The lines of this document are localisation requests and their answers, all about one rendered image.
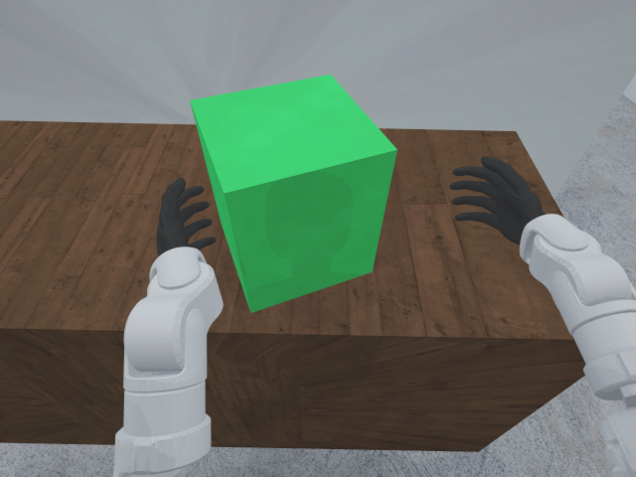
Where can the robot right forearm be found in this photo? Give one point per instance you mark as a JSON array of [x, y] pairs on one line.
[[595, 298]]

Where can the left robot hand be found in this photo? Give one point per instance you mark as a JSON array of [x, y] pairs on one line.
[[171, 232]]

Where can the carton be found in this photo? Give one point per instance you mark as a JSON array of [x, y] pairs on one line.
[[301, 177]]

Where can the robot left forearm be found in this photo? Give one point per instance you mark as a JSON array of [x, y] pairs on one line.
[[165, 426]]

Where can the right robot hand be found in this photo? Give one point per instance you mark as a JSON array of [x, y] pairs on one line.
[[512, 200]]

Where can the robot right upper arm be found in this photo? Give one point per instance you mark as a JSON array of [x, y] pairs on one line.
[[619, 434]]

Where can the pedestal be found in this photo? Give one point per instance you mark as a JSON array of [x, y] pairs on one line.
[[448, 344]]

